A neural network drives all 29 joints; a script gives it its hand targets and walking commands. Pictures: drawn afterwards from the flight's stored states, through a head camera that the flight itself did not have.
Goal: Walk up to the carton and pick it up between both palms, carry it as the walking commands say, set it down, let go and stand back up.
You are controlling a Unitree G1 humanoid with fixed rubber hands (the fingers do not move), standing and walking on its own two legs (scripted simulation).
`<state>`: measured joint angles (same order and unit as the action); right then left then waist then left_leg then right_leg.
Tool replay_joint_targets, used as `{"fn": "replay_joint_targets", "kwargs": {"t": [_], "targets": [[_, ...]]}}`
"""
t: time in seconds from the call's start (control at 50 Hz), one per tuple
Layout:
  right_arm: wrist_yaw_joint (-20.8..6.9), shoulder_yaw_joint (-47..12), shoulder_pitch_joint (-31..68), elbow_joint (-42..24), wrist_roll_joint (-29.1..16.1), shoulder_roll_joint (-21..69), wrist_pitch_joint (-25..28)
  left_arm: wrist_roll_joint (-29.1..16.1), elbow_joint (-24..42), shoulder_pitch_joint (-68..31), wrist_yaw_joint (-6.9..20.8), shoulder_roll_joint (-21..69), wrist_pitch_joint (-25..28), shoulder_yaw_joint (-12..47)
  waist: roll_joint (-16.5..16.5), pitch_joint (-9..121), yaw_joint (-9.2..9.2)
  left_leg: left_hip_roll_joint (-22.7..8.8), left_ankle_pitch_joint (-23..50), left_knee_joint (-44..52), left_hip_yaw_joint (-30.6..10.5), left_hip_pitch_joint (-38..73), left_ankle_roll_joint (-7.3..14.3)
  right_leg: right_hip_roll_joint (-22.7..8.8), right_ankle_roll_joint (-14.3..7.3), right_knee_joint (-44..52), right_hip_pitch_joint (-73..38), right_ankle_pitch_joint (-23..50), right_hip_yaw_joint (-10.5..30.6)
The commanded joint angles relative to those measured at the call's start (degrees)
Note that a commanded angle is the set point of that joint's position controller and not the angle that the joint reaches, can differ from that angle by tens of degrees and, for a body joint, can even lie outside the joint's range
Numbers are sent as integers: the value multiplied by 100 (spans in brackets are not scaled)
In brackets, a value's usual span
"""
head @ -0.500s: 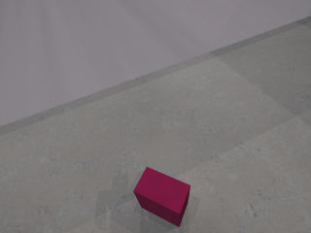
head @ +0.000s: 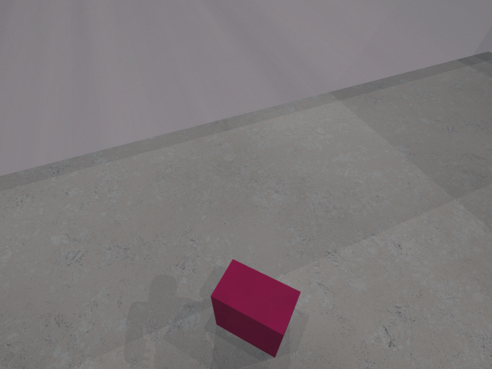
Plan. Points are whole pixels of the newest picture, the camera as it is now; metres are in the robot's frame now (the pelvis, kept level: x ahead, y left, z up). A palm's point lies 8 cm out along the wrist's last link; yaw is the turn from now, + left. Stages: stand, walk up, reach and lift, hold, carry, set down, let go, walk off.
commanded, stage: walk up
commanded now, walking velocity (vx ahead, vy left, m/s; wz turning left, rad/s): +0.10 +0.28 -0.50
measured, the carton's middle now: (254, 309) +0.43 -0.02 -0.63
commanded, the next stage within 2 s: none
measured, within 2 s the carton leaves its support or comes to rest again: neither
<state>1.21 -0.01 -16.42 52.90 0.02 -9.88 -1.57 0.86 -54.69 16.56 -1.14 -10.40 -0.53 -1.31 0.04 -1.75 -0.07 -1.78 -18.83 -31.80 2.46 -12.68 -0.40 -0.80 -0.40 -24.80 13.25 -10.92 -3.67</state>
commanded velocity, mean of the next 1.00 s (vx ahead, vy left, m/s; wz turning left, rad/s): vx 0.03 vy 0.11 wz -0.42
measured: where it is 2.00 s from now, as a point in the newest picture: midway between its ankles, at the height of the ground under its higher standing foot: outside the picture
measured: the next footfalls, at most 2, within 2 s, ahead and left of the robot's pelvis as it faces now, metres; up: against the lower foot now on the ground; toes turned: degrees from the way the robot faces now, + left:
left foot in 0.30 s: +0.06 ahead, +0.24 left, +0.00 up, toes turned -5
right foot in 0.82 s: +0.13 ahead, -0.03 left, +0.00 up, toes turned -20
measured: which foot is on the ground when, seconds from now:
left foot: up 0.00-0.28, down 0.30-0.82, up 0.84-1.00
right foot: down 0.00-0.30, up 0.32-0.80, down 0.82-1.00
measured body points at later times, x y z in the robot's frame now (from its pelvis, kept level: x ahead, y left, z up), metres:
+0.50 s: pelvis +0.05 +0.14 +0.00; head +0.10 +0.16 +0.45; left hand +0.18 +0.39 -0.15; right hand +0.06 -0.10 -0.13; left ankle +0.02 +0.24 -0.74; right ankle -0.02 -0.02 -0.64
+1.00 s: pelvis +0.08 +0.11 -0.01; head +0.12 +0.08 +0.44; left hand +0.23 +0.33 -0.14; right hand +0.07 -0.16 -0.15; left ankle +0.05 +0.24 -0.70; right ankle +0.10 -0.02 -0.74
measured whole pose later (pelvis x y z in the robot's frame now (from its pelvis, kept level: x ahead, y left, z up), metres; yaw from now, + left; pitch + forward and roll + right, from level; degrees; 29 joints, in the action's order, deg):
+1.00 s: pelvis +0.08 +0.11 -0.01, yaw -21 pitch +2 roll +1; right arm 1.3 0.0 -12.3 48.2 0.0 -14.4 -2.3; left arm 0.9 -52.3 13.1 -0.2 -12.6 -1.2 -1.7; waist 0.6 -4.5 0.0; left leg -4.5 -32.8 -49.9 9.9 -17.3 0.2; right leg -0.6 -0.5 -30.4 21.6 -10.4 1.7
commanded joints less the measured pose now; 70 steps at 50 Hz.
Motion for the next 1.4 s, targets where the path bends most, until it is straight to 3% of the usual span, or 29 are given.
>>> {"fn": "replay_joint_targets", "kwargs": {"t": [0.0,0.04,0.08,0.22,0.26,0.28,0.3,0.32,0.36,0.4,0.46,0.56,0.66,0.72,0.78,0.8,0.82,0.84,0.88,0.92,1.02,1.06,1.1,1.12,1.14,1.18,1.26,1.34,1.38], "targets": [[-108,362,764,-1034,244,-726,-238,59,37,1525,-356,-1845,-162,-397,-553,-696,-435,-307,-890,-2597,-549,-2380,-195,-3028,-1282,2123,50,-2508,4357],[-149,426,462,-936,249,-834,-167,-27,385,616,-325,-1437,-134,-295,-234,-890,-19,-400,-242,-2857,-526,-2146,-202,-2340,-971,1853,498,-2447,3284],[-216,420,421,-967,230,-826,-138,-10,511,351,-259,-1328,-103,-293,-655,-646,28,-231,-349,-2328,-258,-1488,-240,-1778,-631,1678,746,-2108,2461],[-247,264,575,-1216,112,-720,-129,103,546,498,-193,-1724,-167,-498,-1753,-92,-274,41,-780,-550,-116,-696,-219,-1570,-635,1075,107,-750,2402],[-136,262,-253,-996,78,-692,8,-15,752,-70,-157,-1579,-161,-463,-1226,395,246,52,-54,1187,-11,1026,-106,-1158,-273,124,803,-94,1991],[-76,323,-943,-702,99,-988,124,-30,869,-128,-99,-1068,-111,-375,-230,867,572,-899,587,1921,-656,2399,90,-486,28,-1345,1912,-1071,1267],[2,476,-1455,-479,162,-1708,156,47,992,-225,-103,-570,-93,-191,1425,973,535,-2233,2117,1566,-1594,2764,75,161,245,-3177,3099,-2105,562],[-16,488,-1152,-575,187,-1783,130,85,1007,-113,-156,-674,-140,-254,1199,829,218,-2430,3066,1294,-1504,1964,87,-138,228,-3925,2969,-2084,760],[2,427,-186,-956,213,-1564,100,35,1060,-433,-75,-868,-288,-317,1062,-82,80,-2138,1189,1928,-1204,417,470,-326,321,-4586,2696,-1269,675],[48,276,334,-1057,129,-1037,159,43,612,216,39,-831,-276,-278,871,70,-270,-1538,3798,1272,47,1006,460,-243,386,-4927,2611,-754,417],[82,251,-123,-957,112,-863,233,24,519,156,79,-740,-288,-262,670,383,-151,-1424,5004,879,417,1331,414,-135,352,-4670,2404,-540,100],[158,359,-906,-587,107,-1016,255,-49,730,-797,187,-525,-236,-157,1272,251,297,-1777,6110,537,17,2263,412,-32,326,-3426,2890,-1009,-29],[185,386,-583,-529,154,-1111,236,-18,719,-1066,208,-507,-122,-74,1175,613,334,-2073,5665,268,39,2242,967,-86,192,-2368,2539,-1142,-16],[133,412,-427,-571,140,-1176,178,-35,601,-812,219,-576,-48,-67,1302,784,279,-1860,5382,-70,441,1947,835,61,99,-1526,1838,-960,-181],[68,447,99,-718,63,-1255,170,-50,302,-9,148,-791,74,-135,743,1087,-274,-1317,5231,-1234,1093,1263,264,179,-147,68,215,515,-358],[35,415,220,-843,46,-1179,196,12,200,290,112,-1159,129,-251,351,1303,-506,-981,3791,-1944,1095,239,-64,-312,-464,-98,-756,2464,304],[-25,358,334,-977,22,-810,139,90,99,608,89,-1554,147,-338,-972,1134,-494,-248,-674,-2818,990,-1271,-243,-1540,-965,23,-1451,4586,2026],[-52,351,262,-1041,14,-724,0,37,132,739,66,-1799,129,-322,-1200,567,-424,-136,-2254,-2992,231,-1372,-212,-2188,-1281,494,-579,4784,3052],[-30,375,16,-936,72,-754,-75,35,441,-189,-25,-1576,34,-347,-550,192,79,-301,-1853,-2675,-98,-1218,-232,-1891,-1103,567,-127,2321,2493],[-19,364,384,-834,73,-843,-127,48,603,-458,-55,-1462,-66,-359,-1131,125,34,-227,-1473,-2043,5,-794,-235,-1339,-743,966,398,786,2503],[43,309,34,-585,31,-664,-22,43,590,-309,-16,-1277,-188,-368,-1330,509,132,132,-1089,-285,519,68,-266,-724,-490,758,91,1183,1935],[121,333,-565,-332,5,-778,53,-26,655,-396,-1,-1299,-222,-401,-1145,783,429,-94,17,1360,629,1788,-38,-258,115,178,958,995,1570],[196,545,-929,-103,209,-1578,60,-8,961,-910,18,-804,-246,-336,1291,315,609,-2631,88,2285,-1342,1521,861,341,369,-2413,2558,-1338,649],[216,602,-511,-276,244,-1721,33,91,987,-975,18,-1012,-349,-439,911,6,438,-3170,220,2323,-1460,738,1228,60,418,-3342,2478,-1679,820],[204,562,77,-465,239,-1630,30,48,884,-784,84,-1087,-416,-470,713,-193,152,-3051,-119,2352,-1117,54,1187,-64,395,-3960,2086,-1249,876],[220,492,293,-423,138,-1345,111,73,603,-473,174,-1053,-388,-446,213,-271,-27,-2508,1383,1809,-315,451,1043,-27,438,-4348,2139,-904,777],[150,437,-45,-291,89,-1179,174,-41,681,-608,172,-713,-263,-319,1335,-48,110,-1687,4881,634,717,948,673,38,445,-2744,1746,-1057,258],[79,516,6,-258,120,-1433,80,-61,535,-353,148,-740,-173,-283,1577,542,102,-1792,4310,44,774,1265,692,141,257,-940,705,-919,-41],[26,479,247,-325,85,-1250,-12,19,241,123,111,-964,-14,-290,996,728,-203,-1089,1843,-567,1066,743,163,115,138,497,-314,672,8]]}}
